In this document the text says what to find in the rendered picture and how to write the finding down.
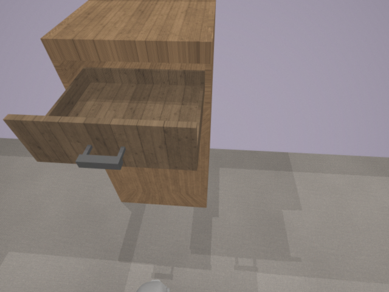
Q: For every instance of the drawer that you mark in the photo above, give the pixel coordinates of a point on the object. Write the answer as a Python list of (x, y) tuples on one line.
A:
[(156, 114)]

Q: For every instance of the handle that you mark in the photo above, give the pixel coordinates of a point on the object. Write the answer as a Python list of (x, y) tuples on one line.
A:
[(100, 162)]

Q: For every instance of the cabinet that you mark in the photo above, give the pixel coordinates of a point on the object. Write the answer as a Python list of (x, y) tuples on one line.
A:
[(144, 34)]

